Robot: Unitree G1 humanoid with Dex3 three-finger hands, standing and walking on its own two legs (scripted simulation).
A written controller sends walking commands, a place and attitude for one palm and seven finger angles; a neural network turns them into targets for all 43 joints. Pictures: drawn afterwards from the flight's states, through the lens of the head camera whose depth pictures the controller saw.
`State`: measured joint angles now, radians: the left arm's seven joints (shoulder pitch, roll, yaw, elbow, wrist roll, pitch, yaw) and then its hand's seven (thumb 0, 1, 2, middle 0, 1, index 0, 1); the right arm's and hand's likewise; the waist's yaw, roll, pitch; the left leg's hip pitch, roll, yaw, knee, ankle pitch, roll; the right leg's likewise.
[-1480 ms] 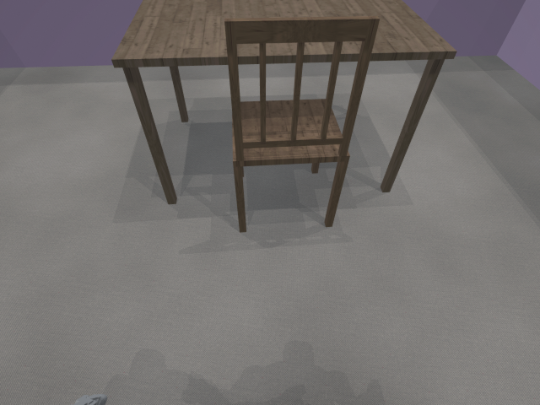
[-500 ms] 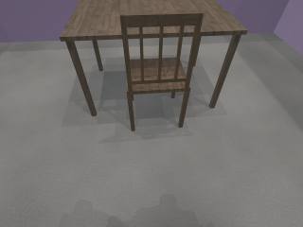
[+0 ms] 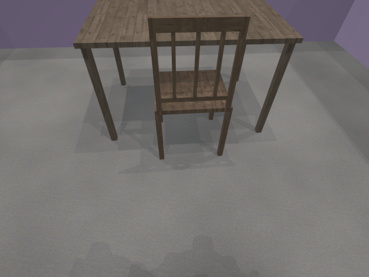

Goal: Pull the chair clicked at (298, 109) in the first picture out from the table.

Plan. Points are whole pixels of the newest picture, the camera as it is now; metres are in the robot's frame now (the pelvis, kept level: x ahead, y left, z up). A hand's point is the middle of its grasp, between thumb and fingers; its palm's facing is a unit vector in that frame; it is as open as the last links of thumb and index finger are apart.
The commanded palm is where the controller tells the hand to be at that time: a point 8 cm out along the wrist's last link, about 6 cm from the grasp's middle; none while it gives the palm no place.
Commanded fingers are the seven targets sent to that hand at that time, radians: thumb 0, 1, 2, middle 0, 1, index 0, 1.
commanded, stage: walk to a spot facing it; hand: left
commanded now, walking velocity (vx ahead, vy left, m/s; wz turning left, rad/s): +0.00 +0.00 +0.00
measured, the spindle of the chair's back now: (196, 67) +1.02 +0.01 -0.08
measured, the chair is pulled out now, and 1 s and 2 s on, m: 0.00 0.00 0.00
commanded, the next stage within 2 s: none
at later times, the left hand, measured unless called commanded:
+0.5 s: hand out of the picture +0.05 +0.18 -0.18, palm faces -0.13 -0.95 -0.27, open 7.4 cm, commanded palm none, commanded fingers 0.00 0.90 0.90 -0.20 -0.30 -0.20 -0.30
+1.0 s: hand out of the picture +0.14 +0.21 -0.18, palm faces -0.35 -0.92 -0.20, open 7.4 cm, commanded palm none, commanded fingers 0.00 0.90 0.90 -0.20 -0.30 -0.20 -0.30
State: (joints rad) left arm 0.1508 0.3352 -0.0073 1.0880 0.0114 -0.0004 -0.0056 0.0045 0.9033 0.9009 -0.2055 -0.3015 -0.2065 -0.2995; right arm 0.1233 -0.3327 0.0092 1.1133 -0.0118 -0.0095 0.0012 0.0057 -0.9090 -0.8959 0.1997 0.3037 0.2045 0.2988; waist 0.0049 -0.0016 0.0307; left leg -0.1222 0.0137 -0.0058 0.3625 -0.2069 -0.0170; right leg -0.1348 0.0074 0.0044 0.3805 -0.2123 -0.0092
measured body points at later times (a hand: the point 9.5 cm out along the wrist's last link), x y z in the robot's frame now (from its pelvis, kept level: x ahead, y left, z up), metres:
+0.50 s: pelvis -0.02 -0.02 -0.03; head +0.00 -0.04 +0.42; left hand +0.06 +0.23 -0.16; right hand +0.01 -0.28 -0.18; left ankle -0.01 +0.13 -0.73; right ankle -0.01 -0.10 -0.75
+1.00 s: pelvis +0.03 +0.02 -0.01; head +0.04 +0.05 +0.44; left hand +0.16 +0.26 -0.16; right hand +0.00 -0.25 -0.12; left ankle +0.03 +0.14 -0.75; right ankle -0.01 -0.10 -0.69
